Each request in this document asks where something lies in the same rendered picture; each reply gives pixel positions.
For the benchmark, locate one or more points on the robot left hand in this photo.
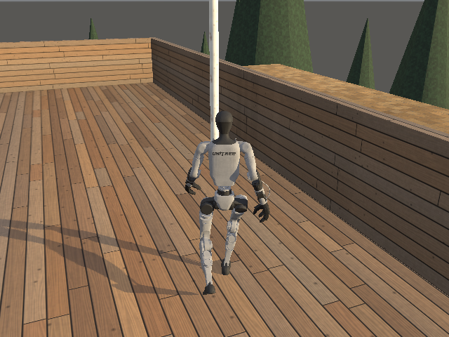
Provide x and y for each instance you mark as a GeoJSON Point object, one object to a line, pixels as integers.
{"type": "Point", "coordinates": [191, 191]}

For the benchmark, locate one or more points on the right robot forearm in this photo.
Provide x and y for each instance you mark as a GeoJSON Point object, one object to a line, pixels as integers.
{"type": "Point", "coordinates": [259, 191]}

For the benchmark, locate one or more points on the robot left shin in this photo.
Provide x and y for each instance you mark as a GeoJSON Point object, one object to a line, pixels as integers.
{"type": "Point", "coordinates": [206, 263]}

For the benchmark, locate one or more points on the robot right upper arm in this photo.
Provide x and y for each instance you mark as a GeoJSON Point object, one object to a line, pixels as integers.
{"type": "Point", "coordinates": [249, 159]}

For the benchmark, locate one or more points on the robot left upper arm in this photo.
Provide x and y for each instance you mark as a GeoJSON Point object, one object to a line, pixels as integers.
{"type": "Point", "coordinates": [201, 149]}

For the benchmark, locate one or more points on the robot right hand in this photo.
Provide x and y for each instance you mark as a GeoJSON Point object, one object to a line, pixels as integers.
{"type": "Point", "coordinates": [265, 212]}

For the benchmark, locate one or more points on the left robot forearm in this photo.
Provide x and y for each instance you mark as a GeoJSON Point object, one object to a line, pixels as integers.
{"type": "Point", "coordinates": [189, 181]}

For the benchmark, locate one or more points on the robot right foot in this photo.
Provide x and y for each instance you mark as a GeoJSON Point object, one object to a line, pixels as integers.
{"type": "Point", "coordinates": [225, 269]}

